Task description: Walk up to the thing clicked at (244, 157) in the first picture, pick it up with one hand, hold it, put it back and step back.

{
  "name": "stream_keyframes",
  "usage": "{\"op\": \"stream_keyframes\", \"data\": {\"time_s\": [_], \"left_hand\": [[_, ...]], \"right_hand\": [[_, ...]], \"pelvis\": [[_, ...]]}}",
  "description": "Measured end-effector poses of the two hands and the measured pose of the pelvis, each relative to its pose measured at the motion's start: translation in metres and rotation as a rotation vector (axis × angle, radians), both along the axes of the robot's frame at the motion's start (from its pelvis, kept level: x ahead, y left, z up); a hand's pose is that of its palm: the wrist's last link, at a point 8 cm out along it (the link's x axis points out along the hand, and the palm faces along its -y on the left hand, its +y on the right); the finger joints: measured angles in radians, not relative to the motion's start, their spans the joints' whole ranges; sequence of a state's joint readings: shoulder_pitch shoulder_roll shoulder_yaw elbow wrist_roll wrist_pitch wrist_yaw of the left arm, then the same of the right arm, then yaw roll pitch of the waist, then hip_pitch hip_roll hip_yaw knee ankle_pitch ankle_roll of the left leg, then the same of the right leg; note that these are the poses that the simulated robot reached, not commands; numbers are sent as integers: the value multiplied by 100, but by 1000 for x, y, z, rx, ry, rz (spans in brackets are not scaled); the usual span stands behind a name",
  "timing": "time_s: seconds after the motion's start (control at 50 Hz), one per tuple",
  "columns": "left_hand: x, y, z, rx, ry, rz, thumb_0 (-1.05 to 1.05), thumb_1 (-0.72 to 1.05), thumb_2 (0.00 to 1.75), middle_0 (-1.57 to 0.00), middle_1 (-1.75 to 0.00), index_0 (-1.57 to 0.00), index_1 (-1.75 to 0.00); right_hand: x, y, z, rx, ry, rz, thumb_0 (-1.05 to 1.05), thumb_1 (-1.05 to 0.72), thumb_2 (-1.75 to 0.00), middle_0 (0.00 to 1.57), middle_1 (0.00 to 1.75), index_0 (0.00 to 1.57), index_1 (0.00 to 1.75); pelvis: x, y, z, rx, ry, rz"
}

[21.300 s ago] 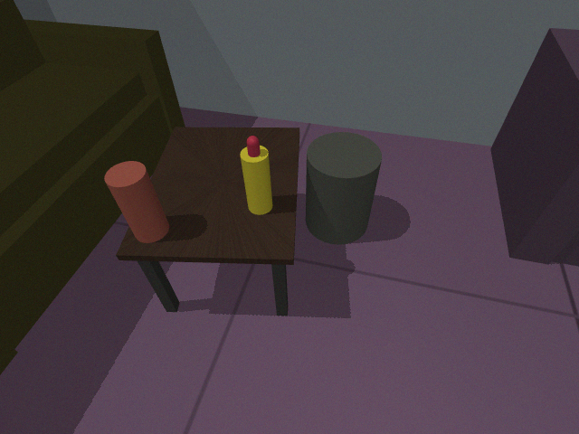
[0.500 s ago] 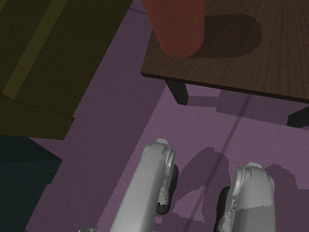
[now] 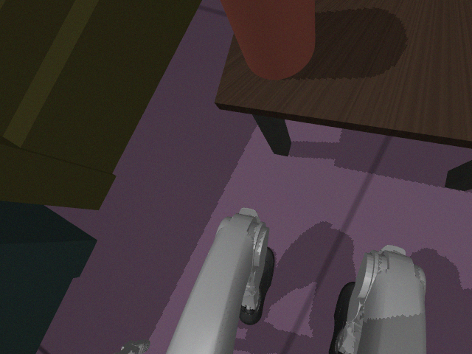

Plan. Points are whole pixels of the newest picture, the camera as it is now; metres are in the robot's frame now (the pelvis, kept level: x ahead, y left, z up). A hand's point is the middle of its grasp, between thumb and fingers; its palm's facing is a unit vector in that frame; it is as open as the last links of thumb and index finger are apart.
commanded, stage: withdraw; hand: right
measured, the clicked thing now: out of the picture +0.62 -0.25 +0.09
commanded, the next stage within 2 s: rise in 0.42 s
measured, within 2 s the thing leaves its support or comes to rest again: neither
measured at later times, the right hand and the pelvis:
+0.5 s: hand out of the picture +0.60 -0.34 +0.14, palm faces +0.42 +0.91 -0.08, open 16.8 cm; pelvis +0.02 +0.00 +0.06, yaw +0 degrees
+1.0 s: hand out of the picture +0.53 -0.41 +0.24, palm faces +0.48 +0.79 -0.37, open 16.8 cm; pelvis +0.06 -0.01 +0.21, yaw -1 degrees
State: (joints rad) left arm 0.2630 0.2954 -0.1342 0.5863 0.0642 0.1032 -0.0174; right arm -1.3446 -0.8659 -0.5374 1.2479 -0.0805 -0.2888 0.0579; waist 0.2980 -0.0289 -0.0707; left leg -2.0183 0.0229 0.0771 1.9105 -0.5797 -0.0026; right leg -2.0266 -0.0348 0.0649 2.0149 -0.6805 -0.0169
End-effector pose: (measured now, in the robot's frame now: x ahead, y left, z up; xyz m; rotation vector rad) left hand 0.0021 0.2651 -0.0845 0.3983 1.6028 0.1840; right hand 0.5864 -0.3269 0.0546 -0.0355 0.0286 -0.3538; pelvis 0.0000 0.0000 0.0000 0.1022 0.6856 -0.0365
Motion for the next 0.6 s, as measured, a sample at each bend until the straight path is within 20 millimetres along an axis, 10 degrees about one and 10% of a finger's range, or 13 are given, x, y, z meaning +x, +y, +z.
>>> {"op": "stream_keyframes", "data": {"time_s": [0.32, 0.6], "left_hand": [[7, -4, 8, -2, -4, 19, 0, 87, 91, -22, -31, -21, -32], [62, -12, 75, -41, -156, 16, 0, 84, 92, -22, -30, -20, -31]], "right_hand": [[-1, -11, 11, -10, -18, -17, -1, 48, -14, 27, 20, 28, 20], [-42, -64, 118, -93, 104, -73, -1, 45, -8, 9, 7, 9, 7]], "pelvis": [[6, -3, 9, 4, 3, 4], [24, -6, 90, -1, -64, -5]]}}
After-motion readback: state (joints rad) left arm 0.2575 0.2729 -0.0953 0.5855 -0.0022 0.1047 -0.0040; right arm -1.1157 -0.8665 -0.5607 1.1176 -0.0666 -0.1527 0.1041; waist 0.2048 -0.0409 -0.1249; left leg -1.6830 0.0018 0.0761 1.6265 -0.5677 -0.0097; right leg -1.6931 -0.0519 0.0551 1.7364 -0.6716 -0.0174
